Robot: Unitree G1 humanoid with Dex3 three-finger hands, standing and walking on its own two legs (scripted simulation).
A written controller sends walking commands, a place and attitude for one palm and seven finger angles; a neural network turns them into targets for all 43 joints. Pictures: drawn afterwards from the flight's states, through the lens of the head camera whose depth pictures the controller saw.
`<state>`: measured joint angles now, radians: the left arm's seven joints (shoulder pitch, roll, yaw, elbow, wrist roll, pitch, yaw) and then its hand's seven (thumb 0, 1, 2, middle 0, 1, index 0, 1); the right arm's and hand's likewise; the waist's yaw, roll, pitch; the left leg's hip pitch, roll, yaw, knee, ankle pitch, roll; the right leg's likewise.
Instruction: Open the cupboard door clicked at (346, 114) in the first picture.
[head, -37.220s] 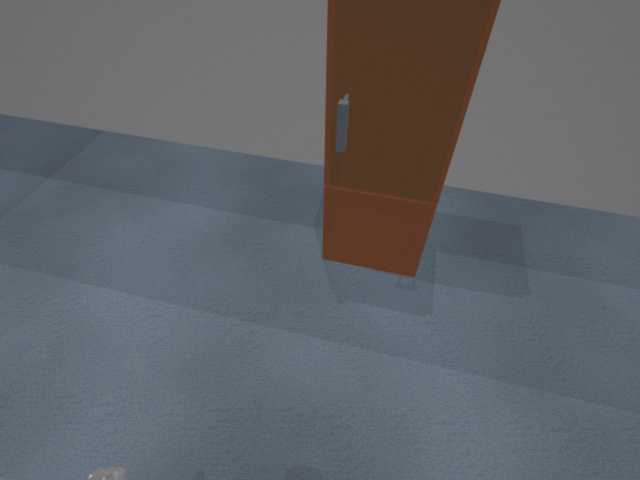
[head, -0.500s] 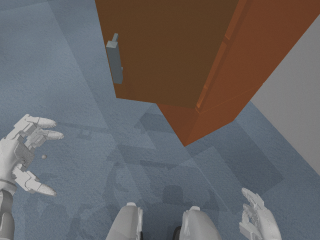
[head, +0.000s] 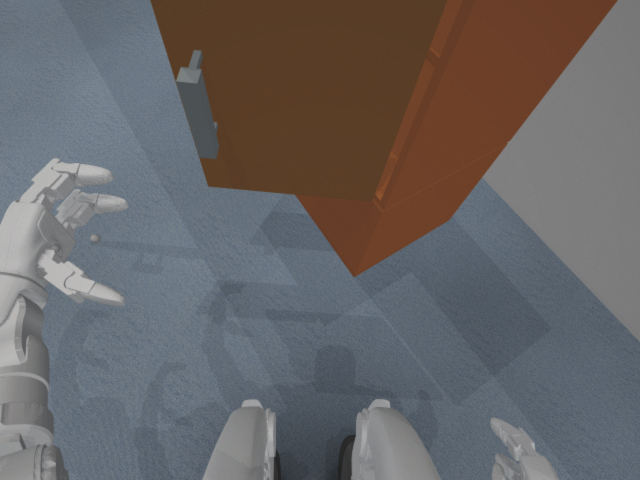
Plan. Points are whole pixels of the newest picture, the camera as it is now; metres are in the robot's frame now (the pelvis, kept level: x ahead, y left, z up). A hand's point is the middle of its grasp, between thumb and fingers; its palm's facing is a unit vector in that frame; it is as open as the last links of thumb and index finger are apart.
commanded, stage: move the hooked fingers beside the handle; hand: left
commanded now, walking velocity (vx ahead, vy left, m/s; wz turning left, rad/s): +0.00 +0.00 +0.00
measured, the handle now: (203, 107) +0.60 +0.19 +0.02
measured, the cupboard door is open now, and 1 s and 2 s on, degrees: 54 54 54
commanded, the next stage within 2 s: slide the fingers in behind the handle in 1.82 s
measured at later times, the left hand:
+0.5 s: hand (119, 179) +0.46 +0.27 +0.03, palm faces -0.05 -1.00 -0.03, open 13.9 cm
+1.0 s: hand (145, 124) +0.55 +0.26 +0.03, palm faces -0.04 -1.00 -0.03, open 13.9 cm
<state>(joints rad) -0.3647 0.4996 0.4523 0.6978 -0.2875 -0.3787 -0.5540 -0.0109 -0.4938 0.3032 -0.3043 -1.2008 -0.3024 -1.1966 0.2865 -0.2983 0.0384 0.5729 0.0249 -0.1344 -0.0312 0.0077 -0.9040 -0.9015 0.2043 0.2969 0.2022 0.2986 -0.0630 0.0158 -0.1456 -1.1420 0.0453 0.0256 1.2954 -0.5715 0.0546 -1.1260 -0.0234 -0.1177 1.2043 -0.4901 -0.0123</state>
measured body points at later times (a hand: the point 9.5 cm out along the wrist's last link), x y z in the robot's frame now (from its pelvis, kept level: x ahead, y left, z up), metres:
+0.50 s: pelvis -0.01 +0.00 -0.02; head +0.15 +0.03 +0.40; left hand +0.45 +0.32 +0.04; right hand +0.06 -0.28 -0.12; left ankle +0.02 +0.08 -0.62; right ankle +0.04 -0.12 -0.62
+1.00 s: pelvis -0.01 +0.00 -0.04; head +0.19 +0.05 +0.36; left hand +0.55 +0.31 +0.04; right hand -0.02 -0.27 -0.12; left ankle +0.02 +0.08 -0.62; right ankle +0.04 -0.12 -0.62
